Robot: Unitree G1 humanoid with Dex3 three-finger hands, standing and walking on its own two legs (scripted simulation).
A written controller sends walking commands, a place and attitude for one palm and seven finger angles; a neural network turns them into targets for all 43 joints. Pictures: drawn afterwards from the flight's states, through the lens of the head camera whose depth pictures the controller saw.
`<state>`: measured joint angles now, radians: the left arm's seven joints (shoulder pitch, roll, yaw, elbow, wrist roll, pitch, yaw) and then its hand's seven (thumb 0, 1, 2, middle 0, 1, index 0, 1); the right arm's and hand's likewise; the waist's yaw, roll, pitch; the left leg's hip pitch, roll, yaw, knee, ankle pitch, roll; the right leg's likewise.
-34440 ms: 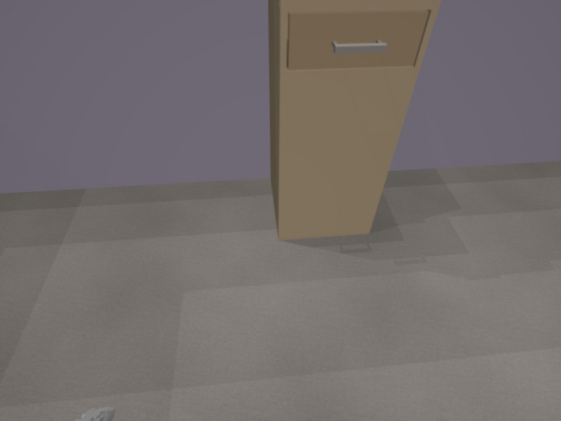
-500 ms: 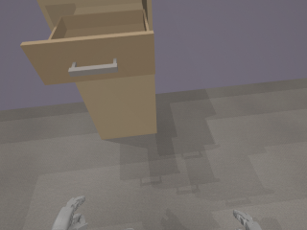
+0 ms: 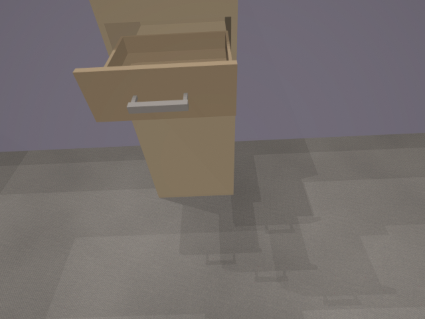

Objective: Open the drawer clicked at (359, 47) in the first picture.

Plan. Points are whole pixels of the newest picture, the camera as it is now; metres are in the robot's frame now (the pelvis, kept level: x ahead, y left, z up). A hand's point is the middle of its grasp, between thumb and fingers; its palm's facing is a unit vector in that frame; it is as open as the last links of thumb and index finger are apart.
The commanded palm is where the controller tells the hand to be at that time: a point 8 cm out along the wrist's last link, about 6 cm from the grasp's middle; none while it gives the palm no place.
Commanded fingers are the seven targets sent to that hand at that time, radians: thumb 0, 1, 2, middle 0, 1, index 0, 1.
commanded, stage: let the arm hang, fingers relaxed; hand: left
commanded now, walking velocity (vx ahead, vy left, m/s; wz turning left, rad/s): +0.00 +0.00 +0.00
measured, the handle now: (159, 102) +0.58 +0.16 +0.11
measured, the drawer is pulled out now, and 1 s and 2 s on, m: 0.30 0.30 0.30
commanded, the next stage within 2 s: look to check the result in 0.38 s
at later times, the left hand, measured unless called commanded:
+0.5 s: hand out of the picture +0.02 +0.15 -0.17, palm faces +0.02 -0.98 -0.19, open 7.3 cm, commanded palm none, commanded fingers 0.00 0.90 0.90 -0.20 -0.30 -0.20 -0.30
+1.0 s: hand out of the picture +0.05 +0.15 -0.17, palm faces +0.03 -0.98 -0.20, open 7.3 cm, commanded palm none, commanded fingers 0.00 0.90 0.90 -0.20 -0.30 -0.20 -0.30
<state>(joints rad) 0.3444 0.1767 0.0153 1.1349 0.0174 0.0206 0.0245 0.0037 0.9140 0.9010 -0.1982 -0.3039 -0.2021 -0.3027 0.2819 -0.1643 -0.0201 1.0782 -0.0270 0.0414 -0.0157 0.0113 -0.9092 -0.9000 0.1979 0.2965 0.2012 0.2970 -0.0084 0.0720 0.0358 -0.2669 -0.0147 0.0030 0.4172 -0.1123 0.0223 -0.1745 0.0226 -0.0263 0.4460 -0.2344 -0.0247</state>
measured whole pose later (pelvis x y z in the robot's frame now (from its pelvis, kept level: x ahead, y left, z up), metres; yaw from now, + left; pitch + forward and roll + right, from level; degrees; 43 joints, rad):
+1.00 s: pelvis +0.05 -0.02 +0.00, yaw +0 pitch -2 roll +0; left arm 0.26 0.13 0.01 1.14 0.01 -0.01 0.04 0.00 0.91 0.90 -0.20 -0.30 -0.20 -0.30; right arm 0.23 -0.16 -0.01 1.13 -0.02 0.02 -0.04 0.01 -0.91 -0.90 0.20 0.30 0.20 0.30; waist -0.01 0.02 0.06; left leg -0.18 0.01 0.00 0.39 -0.18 -0.01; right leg -0.07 0.04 -0.03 0.38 -0.28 -0.05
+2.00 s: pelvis +0.05 -0.02 -0.01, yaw +6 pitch -3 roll -1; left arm 0.22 0.17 0.05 1.07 0.02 0.02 0.04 0.00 0.91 0.90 -0.20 -0.30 -0.20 -0.30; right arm 0.25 -0.17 -0.05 1.10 -0.02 0.07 -0.02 0.01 -0.91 -0.90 0.20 0.30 0.20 0.30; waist -0.03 0.02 0.10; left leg -0.30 0.00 -0.02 0.67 -0.33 0.00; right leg -0.11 0.03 -0.13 0.51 -0.36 -0.06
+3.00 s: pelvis +0.09 -0.06 +0.00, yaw +11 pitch -1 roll +0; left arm 0.25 0.15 0.02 1.13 0.01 -0.01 0.04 0.01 0.91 0.90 -0.20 -0.30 -0.20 -0.30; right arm 0.25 -0.15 -0.02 1.14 -0.02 0.03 -0.04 0.01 -0.91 -0.90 0.20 0.30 0.20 0.30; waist -0.02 0.01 0.07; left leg -0.16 0.07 -0.02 0.41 -0.22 -0.06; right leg -0.08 0.05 -0.03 0.39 -0.29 -0.05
